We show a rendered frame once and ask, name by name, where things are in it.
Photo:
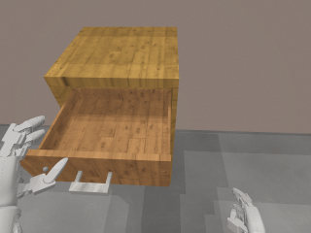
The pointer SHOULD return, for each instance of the handle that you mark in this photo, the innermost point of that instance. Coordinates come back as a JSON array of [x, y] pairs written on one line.
[[93, 189]]

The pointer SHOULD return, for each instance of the robot right hand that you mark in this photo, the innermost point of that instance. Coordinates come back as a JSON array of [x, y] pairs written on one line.
[[250, 219]]

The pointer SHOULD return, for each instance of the cabinet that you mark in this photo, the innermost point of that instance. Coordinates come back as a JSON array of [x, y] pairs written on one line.
[[128, 57]]

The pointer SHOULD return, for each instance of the drawer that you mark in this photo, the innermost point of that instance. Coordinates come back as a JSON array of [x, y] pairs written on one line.
[[126, 131]]

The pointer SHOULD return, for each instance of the robot left forearm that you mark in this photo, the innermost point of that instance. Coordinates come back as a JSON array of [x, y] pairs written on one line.
[[9, 216]]

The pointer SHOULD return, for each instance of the robot left hand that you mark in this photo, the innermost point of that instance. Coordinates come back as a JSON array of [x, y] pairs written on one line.
[[16, 142]]

